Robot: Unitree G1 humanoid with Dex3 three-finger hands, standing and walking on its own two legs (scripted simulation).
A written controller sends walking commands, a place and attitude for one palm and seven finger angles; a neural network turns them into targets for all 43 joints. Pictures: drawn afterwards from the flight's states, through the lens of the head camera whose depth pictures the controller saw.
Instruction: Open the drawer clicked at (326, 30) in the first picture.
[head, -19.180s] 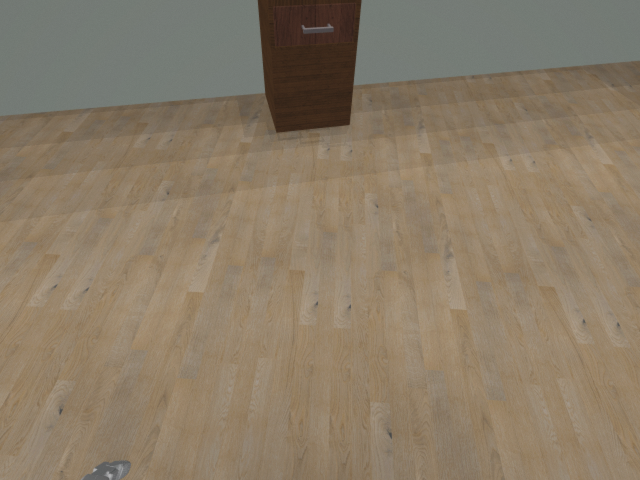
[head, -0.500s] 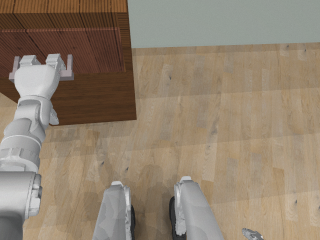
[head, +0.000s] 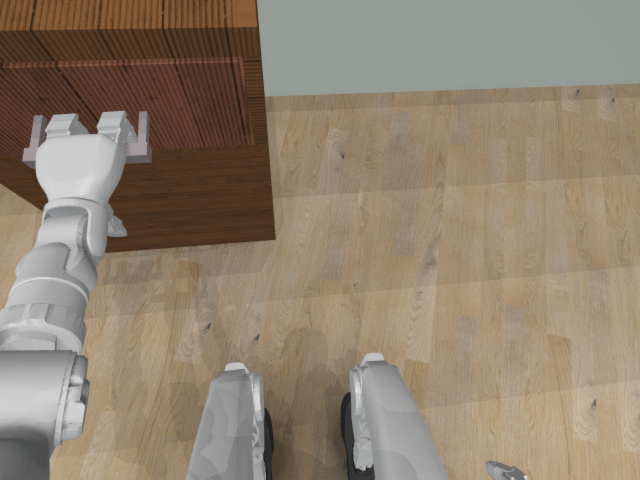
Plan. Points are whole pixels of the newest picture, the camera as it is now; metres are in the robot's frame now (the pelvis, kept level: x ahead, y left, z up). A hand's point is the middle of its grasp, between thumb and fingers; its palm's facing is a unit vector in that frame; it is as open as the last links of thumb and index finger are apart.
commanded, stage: close the thumb around the handle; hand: left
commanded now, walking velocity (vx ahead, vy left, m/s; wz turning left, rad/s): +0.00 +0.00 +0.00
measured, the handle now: (91, 139) +0.53 +0.28 -0.03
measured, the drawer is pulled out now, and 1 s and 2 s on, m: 0.00 0.05 0.17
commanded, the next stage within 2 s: pull the drawer open in 0.48 s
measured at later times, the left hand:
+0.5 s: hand (105, 185) +0.48 +0.27 -0.06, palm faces -0.06 -0.01 -1.00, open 5.2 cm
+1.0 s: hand (103, 217) +0.43 +0.26 -0.06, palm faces -0.05 -0.06 -1.00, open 5.2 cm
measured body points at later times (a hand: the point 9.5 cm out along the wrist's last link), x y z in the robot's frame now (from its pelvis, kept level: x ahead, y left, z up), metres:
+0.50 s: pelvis +0.00 +0.00 +0.00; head +0.19 +0.02 +0.41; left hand +0.48 +0.26 +0.00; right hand +0.06 -0.27 -0.13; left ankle +0.03 +0.10 -0.56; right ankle +0.05 -0.13 -0.56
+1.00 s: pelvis +0.01 +0.00 +0.01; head +0.19 +0.01 +0.43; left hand +0.43 +0.26 +0.00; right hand +0.09 -0.27 -0.13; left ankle +0.03 +0.10 -0.56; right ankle +0.05 -0.13 -0.56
